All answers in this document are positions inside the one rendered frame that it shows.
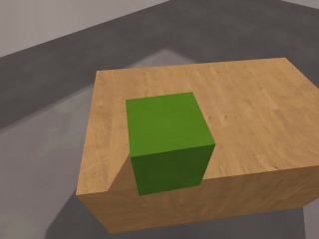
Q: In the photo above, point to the pedestal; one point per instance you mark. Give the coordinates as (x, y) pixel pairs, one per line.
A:
(263, 115)

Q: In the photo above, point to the carton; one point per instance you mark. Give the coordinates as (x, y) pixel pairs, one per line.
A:
(170, 142)

